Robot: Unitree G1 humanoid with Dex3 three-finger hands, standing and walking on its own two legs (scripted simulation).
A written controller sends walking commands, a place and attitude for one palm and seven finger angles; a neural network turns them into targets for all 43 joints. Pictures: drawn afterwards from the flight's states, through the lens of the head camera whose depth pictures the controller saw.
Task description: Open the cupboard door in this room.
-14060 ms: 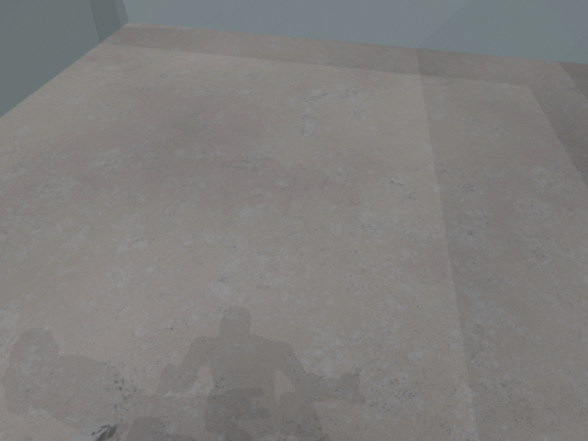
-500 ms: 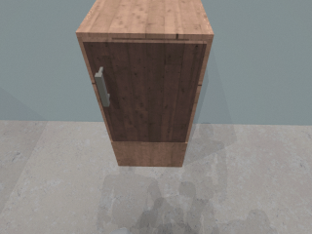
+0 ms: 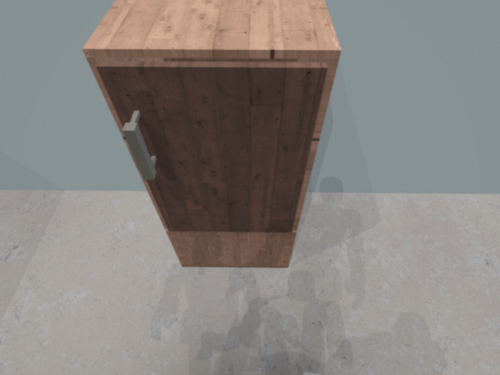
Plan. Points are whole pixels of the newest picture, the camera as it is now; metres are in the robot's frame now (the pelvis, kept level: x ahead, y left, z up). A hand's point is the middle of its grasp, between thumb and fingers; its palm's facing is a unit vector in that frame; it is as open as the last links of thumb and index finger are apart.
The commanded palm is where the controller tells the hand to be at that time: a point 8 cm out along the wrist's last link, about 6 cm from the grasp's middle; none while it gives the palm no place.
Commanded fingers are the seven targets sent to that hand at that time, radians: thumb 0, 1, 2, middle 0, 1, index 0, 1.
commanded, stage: come to a stop and stand still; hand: left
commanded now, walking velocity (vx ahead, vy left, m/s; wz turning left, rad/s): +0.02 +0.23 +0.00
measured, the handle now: (143, 146) +0.53 +0.27 +0.01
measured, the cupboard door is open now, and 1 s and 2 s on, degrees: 0 0 0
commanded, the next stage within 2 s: look again from close up in 0.80 s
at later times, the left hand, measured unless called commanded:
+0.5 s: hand out of the picture -0.02 +0.21 -0.17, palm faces +0.10 -0.97 -0.23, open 7.4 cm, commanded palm none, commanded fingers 0.00 0.90 0.90 -0.20 -0.30 -0.20 -0.30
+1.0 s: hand out of the picture -0.03 +0.21 -0.17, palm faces +0.02 -0.98 -0.20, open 7.3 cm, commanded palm none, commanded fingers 0.00 0.90 0.90 -0.20 -0.30 -0.20 -0.30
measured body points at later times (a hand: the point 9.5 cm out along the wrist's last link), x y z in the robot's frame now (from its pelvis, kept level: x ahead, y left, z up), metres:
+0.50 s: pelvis -0.04 +0.01 +0.00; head -0.01 +0.01 +0.45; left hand -0.03 +0.26 -0.15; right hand +0.04 -0.24 -0.15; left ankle -0.08 +0.14 -0.74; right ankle +0.03 -0.13 -0.73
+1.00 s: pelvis -0.05 +0.04 +0.00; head -0.03 +0.04 +0.45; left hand -0.03 +0.26 -0.15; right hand -0.04 -0.19 -0.15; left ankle -0.07 +0.15 -0.73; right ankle -0.03 -0.10 -0.73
